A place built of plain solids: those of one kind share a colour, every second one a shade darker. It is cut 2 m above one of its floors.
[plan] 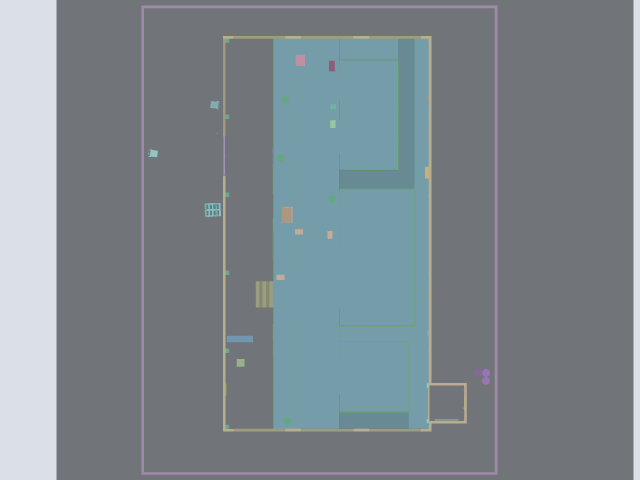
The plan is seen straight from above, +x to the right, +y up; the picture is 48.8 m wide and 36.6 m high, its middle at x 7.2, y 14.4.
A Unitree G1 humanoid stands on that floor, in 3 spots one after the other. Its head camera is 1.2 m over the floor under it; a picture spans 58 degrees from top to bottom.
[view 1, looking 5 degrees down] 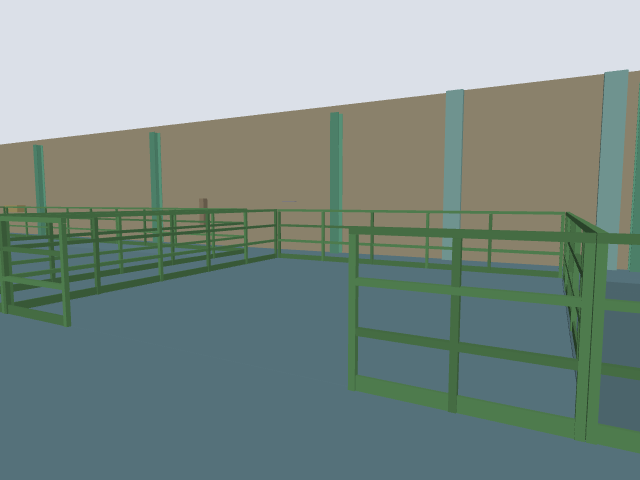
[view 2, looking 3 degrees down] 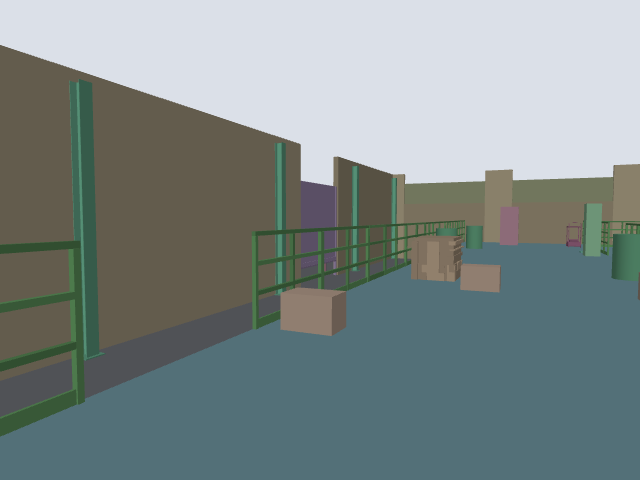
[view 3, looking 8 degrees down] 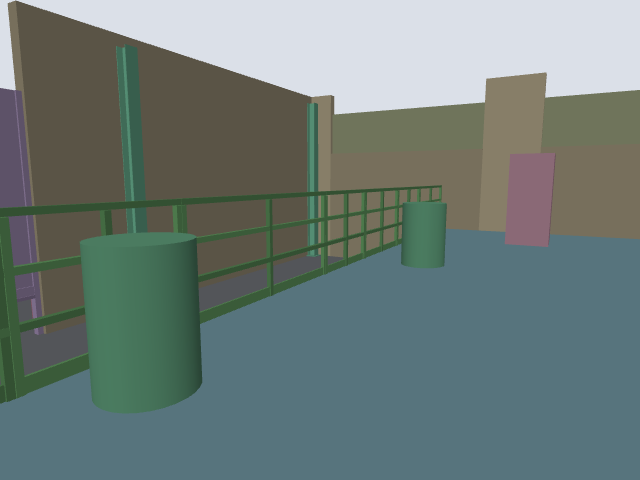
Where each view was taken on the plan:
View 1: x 6.20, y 1.50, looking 28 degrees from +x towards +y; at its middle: wall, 10.57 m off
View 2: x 6.20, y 7.40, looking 115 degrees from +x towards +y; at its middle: deck_rail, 6.08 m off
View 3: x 6.20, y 19.05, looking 119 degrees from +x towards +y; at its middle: wall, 12.36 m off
